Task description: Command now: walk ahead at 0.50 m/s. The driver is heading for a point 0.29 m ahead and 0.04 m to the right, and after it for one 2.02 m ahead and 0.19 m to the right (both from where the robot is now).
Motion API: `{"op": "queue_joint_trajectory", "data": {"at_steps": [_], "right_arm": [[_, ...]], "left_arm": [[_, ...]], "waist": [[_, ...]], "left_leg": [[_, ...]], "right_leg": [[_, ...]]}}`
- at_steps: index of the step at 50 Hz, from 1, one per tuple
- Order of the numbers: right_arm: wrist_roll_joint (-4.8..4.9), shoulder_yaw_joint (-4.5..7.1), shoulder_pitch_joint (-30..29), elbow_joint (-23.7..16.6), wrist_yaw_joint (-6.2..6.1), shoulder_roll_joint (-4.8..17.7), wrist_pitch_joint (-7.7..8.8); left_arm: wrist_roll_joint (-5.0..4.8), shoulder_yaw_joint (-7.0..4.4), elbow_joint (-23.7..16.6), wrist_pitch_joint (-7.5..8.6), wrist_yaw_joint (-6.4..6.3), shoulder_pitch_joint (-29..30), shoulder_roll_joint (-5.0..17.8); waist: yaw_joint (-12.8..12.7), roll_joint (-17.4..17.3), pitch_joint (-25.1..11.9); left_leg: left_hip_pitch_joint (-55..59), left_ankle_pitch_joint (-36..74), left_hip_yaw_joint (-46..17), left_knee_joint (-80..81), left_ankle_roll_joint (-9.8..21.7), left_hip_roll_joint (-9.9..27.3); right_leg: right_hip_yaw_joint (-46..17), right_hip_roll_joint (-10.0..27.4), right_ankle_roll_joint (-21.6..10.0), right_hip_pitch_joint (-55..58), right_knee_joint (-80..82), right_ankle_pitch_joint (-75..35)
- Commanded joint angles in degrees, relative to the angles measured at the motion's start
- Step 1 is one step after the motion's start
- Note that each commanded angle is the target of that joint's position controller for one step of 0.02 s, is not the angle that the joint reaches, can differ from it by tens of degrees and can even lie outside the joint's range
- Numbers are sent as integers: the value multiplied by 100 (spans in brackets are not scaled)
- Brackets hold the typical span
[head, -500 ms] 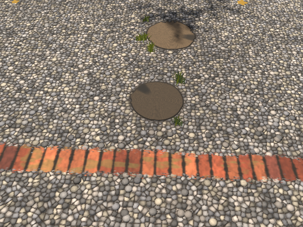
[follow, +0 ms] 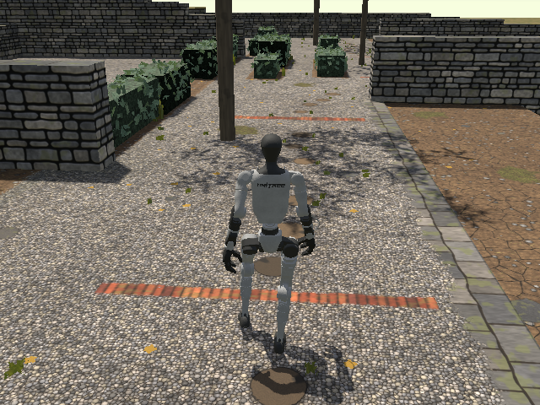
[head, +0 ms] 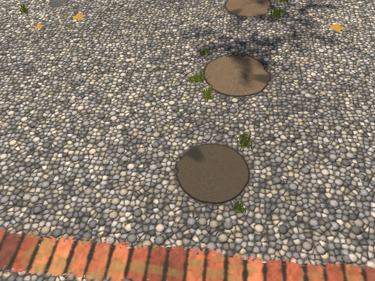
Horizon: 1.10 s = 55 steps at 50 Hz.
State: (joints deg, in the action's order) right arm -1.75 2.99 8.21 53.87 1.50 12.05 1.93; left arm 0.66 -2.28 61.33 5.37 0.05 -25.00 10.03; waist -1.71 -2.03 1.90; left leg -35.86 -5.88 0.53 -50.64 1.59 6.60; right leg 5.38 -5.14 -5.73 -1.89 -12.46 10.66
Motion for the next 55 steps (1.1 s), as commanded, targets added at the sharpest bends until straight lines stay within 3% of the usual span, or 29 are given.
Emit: {"op": "queue_joint_trajectory", "data": {"at_steps": [1, 5, 7, 9, 10, 11, 12, 13, 14, 15, 16, 17, 18, 19, 21, 25, 28, 31, 32, 33, 34, 35, 38, 42, 55], "right_arm": [[46, -31, -529, -410, 17, 136, 38], [57, -54, -1097, -618, 6, 179, 75], [43, -63, -1051, -626, -22, 146, 138], [30, -24, -455, -419, -94, 218, 231], [10, 30, 268, -146, -138, 309, 298], [-78, 92, 1028, 107, -185, 481, 390], [-212, 192, 1880, 260, -228, 963, 452], [-66, 258, 1852, 268, -172, 1278, 388], [201, 223, 1536, 138, -134, 1009, 301], [206, 105, 883, 64, -145, 667, 286], [169, 0, 552, 41, -165, 336, 276], [172, -60, 488, 70, -212, 186, 279], [167, -110, 452, 122, -247, 96, 273], [133, -141, 508, 164, -255, 91, 297], [85, -136, 512, 207, -247, 291, 342], [40, -153, 697, 297, -247, 410, 243], [50, -149, 815, 361, -271, 420, 100], [112, -170, 827, 403, -300, 346, -5], [113, -177, 926, 425, -301, 283, -13], [167, -177, 1246, 468, -286, 142, -30], [166, -188, 1232, 551, -285, 100, -49], [151, -172, 1226, 585, -290, 138, -58], [114, -163, 1213, 660, -296, 170, -73], [129, -201, 1174, 777, -320, 51, -68], [131, -257, 1314, 1064, -372, -43, -94]], "left_arm": [[-4, -78, -201, 84, -22, -235, 669], [44, -72, -55, 61, -68, -605, 688], [83, -60, -5, 31, -109, -550, 664], [91, -70, 9, 25, -146, -398, 730], [60, -77, 8, 17, -154, -287, 767], [-25, -63, -13, 20, -156, -229, 754], [-129, 2, -204, 32, -172, -273, 565], [-403, 58, -18, -48, -175, -1372, 104], [-175, -84, 68, -144, -212, -970, 610], [-69, -72, -112, -156, -184, -383, 468], [27, -64, -145, -178, -163, -131, 365], [110, -93, -156, -251, -133, -1, 383], [150, -77, -98, -345, -100, -164, 274], [142, -64, -29, -421, -86, -249, 175], [100, -31, 29, -542, -107, -289, 71], [94, 11, -18, -693, -200, 303, 210], [63, 51, -9, -702, -214, 603, 246], [78, 132, 127, -603, -238, 497, 159], [116, 136, 153, -537, -255, 409, 275], [67, 116, 140, -485, -258, 585, 480], [-14, 137, 197, -458, -230, 625, 343], [-24, 179, 205, -418, -216, 646, 217], [-43, 187, 242, -386, -250, 654, 219], [-29, 199, 305, -395, -254, 523, 184], [-24, 247, 447, -419, -266, 318, 102]], "waist": [[3, 525, 383], [-174, 580, 464], [-87, 561, 504], [147, 682, 212], [432, 634, -114], [739, 483, -518], [911, -106, -1308], [484, -1208, -2324], [486, -144, -2141], [325, -210, -1243], [186, -49, -675], [95, -104, -419], [-56, -159, -405], [-121, -133, -476], [-253, -193, -565], [-64, -439, -456], [65, -405, -200], [-15, -24, 93], [38, 144, 146], [347, 527, 309], [304, 754, 373], [315, 733, 301], [321, 561, 188], [263, 308, 205], [218, 229, 248]], "left_leg": [[-109, 503, 241, 749, -54, -110], [-158, 468, 353, 1392, 74, -261], [119, 230, 409, 1718, 195, -405], [1013, 2, 491, 1952, 358, -711], [1756, 258, 529, 2330, 459, -887], [2895, 1320, 389, 2687, 576, -661], [4421, 3769, -812, 2223, 841, 711], [5667, 6096, -2547, 2165, 1987, 2160], [4905, 5510, -2201, 2413, 1836, 1735], [4081, 4785, -1619, 2745, 1645, 1467], [3380, 4197, -1233, 3076, 1410, 1168], [2919, 3949, -939, 3275, 1254, 946], [2508, 3798, -664, 3393, 1135, 786], [2269, 3896, -497, 3424, 1095, 696], [2016, 3766, -275, 3471, 1107, 600], [1849, 1304, -400, 3759, 984, 491], [1677, -793, -730, 4003, 948, 509], [1398, -1667, -844, 3880, 615, 393], [1365, -1657, -827, 3748, 414, 265], [1479, -1368, -553, 3709, 266, -115], [2064, -895, -322, 3531, 211, -275], [2514, -583, -304, 3380, 203, -256], [2730, -369, -357, 3318, 224, -162], [2633, -348, -344, 3359, 181, -152], [2620, -199, -353, 3311, 145, -117]], "right_leg": [[-884, 1505, -543, -201, 640, -1724], [-820, 1669, -588, 488, 435, -2178], [-657, 1689, -507, 663, 1, -3319], [-567, 1635, -322, 665, -756, -4750], [-514, 1492, -199, 644, -1498, -4990], [-372, 1255, -37, 133, -2477, -4262], [-148, 873, 137, -1018, -4097, -1660], [-253, -33, 301, -2286, -5972, 2745], [-944, 233, 279, -2252, -6100, 2275], [-906, 395, 318, -2490, -5938, 1933], [-861, 581, 359, -2455, -5577, 1642], [-857, 687, 401, -2271, -5251, 1457], [-804, 711, 451, -1857, -4982, 1305], [-745, 658, 482, -1518, -4786, 1180], [-640, 619, 537, -1239, -4302, 1073], [-521, 686, 520, -1127, -3107, 891], [-470, 688, 500, -1025, -2527, 814], [-546, 776, 414, -439, -1145, 89], [-896, 1086, 377, -292, -831, -126], [-1201, 1271, 288, -652, -810, -78], [-1198, 1226, 285, -1238, -637, 273], [-1176, 1193, 331, -1467, -493, 372], [-1076, 1102, 369, -1336, -436, 167], [-1057, 1105, 324, -1135, -464, -2], [-1000, 1072, 291, -992, -481, -165]]}}
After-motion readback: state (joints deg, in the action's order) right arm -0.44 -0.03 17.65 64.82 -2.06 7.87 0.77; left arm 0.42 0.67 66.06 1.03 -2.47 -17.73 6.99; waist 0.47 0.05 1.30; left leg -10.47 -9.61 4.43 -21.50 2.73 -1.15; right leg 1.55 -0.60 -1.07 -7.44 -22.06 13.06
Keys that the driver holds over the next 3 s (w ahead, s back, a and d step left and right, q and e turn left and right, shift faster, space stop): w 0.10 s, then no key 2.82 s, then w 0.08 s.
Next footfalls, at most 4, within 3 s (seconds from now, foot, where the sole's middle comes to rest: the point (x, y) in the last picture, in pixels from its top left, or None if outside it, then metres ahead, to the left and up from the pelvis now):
0.22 left None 0.29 0.12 -0.78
0.64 right None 0.26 -0.08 -0.78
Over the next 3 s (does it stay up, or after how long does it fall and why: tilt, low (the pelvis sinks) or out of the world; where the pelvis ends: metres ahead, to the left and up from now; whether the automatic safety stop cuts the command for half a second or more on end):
stays up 0.26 0.03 0.00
